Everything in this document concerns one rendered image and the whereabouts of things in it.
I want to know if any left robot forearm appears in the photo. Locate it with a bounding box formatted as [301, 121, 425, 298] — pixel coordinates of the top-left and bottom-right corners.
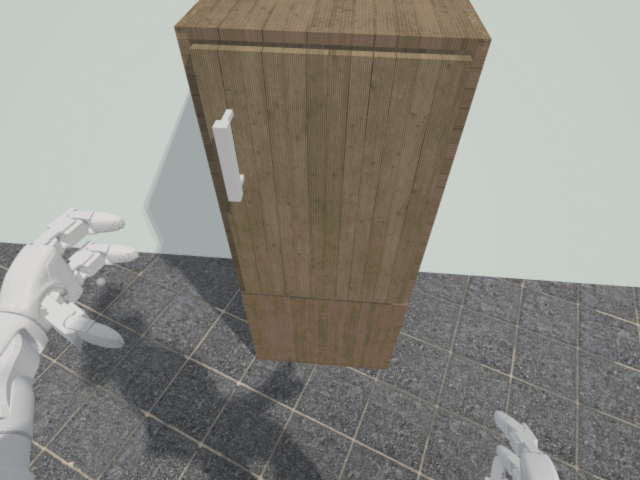
[0, 312, 49, 480]

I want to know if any handle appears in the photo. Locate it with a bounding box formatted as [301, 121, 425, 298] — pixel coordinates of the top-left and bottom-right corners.
[212, 109, 245, 202]

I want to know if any cupboard door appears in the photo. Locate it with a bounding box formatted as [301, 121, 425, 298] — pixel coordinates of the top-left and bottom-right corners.
[189, 44, 473, 304]

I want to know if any right robot hand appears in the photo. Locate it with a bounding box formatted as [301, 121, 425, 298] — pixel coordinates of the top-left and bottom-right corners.
[485, 410, 560, 480]

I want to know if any left robot hand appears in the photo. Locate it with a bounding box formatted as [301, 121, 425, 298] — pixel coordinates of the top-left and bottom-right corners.
[0, 208, 139, 348]

